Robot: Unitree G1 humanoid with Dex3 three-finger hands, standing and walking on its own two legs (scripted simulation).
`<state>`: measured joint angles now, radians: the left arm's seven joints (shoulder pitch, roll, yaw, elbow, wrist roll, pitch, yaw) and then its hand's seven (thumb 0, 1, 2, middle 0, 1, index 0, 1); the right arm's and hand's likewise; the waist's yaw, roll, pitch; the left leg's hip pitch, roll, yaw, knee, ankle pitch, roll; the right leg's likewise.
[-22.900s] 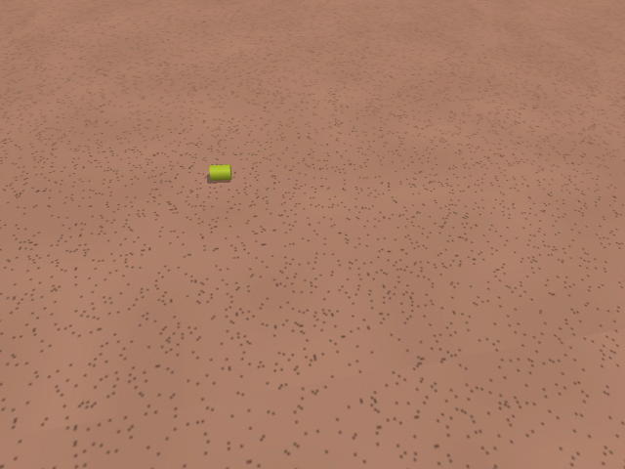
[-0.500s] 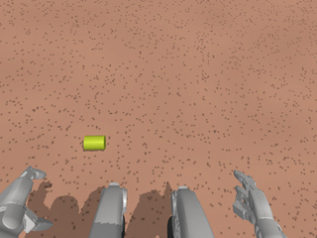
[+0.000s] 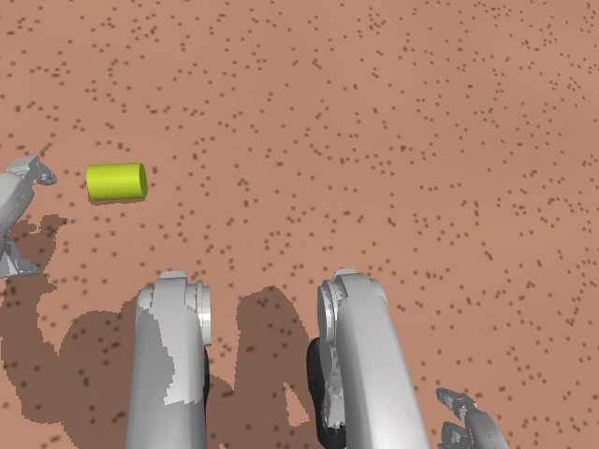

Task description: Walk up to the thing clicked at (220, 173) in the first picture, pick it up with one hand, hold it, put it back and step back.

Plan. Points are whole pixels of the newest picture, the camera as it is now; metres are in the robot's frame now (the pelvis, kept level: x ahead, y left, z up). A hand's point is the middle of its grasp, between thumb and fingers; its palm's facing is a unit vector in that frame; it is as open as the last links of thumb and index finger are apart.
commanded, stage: rise first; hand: left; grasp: from above
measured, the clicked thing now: (118, 181) +0.54 +0.30 -0.36
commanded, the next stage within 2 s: none
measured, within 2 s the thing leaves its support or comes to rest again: neither
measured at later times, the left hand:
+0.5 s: hand (46, 203) +0.44 +0.35 -0.20, palm faces -0.45 -0.06 -0.89, open 12.8 cm
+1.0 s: hand (61, 195) +0.47 +0.34 -0.23, palm faces -0.45 -0.08 -0.89, open 13.2 cm
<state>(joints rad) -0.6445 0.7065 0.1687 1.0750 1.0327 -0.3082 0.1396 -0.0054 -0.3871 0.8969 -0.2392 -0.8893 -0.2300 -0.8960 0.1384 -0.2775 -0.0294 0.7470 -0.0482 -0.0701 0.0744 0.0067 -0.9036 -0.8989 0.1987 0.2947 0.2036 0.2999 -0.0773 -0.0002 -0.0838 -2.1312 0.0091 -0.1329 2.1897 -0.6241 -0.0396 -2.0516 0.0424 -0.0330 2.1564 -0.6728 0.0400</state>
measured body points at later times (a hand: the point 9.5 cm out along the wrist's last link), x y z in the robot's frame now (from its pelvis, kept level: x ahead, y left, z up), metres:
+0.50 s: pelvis +0.01 +0.01 -0.05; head +0.25 +0.08 +0.33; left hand +0.46 +0.35 -0.15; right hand +0.10 -0.27 -0.16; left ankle +0.10 +0.14 -0.36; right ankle +0.10 -0.13 -0.36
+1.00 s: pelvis +0.02 +0.01 -0.06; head +0.27 +0.08 +0.31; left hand +0.49 +0.34 -0.18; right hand +0.08 -0.27 -0.16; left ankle +0.10 +0.14 -0.36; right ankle +0.10 -0.13 -0.36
